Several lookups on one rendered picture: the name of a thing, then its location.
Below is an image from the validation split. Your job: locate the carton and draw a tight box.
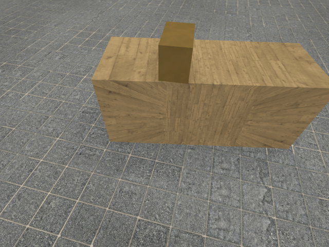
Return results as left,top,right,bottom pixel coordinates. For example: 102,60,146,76
158,21,195,84

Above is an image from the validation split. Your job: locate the pedestal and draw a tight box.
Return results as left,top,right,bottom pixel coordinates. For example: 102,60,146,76
92,37,329,149

